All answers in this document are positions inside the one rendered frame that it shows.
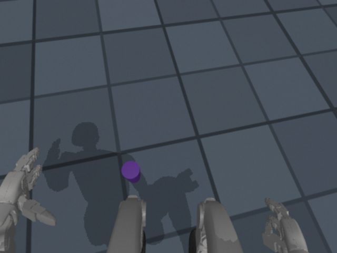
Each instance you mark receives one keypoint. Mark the right robot hand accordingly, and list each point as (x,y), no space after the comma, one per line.
(289,236)

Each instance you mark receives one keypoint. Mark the cup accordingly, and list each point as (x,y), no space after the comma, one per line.
(131,171)

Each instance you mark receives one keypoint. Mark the left robot arm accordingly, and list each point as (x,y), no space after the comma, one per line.
(8,219)

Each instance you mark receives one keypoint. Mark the left robot hand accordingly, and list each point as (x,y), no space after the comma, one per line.
(16,185)

